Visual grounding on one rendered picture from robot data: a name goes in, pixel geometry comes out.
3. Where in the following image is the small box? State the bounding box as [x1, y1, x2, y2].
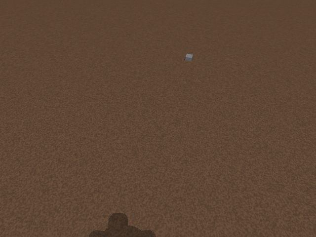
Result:
[185, 54, 193, 61]

